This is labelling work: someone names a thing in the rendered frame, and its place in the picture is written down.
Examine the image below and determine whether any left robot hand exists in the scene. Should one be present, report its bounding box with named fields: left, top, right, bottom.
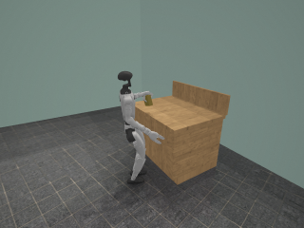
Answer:
left=142, top=91, right=154, bottom=102

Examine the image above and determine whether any sponge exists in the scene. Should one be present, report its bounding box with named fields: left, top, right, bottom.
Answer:
left=144, top=95, right=153, bottom=106

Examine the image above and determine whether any table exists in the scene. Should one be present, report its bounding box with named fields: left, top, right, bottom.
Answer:
left=134, top=81, right=231, bottom=185

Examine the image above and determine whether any right robot shin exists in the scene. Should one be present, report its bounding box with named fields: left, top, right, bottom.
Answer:
left=131, top=157, right=146, bottom=181

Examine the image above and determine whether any robot right upper arm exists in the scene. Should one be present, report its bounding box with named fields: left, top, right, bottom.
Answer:
left=123, top=95, right=134, bottom=124

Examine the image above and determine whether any robot torso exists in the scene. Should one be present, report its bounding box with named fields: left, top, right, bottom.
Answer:
left=119, top=91, right=136, bottom=135

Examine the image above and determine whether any robot right forearm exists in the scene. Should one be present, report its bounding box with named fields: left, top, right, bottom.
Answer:
left=127, top=118, right=151, bottom=136

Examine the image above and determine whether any robot left forearm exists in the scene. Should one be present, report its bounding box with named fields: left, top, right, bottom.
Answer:
left=133, top=92, right=143, bottom=99

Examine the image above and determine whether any right robot hand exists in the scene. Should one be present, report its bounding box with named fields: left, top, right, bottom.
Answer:
left=148, top=131, right=164, bottom=144

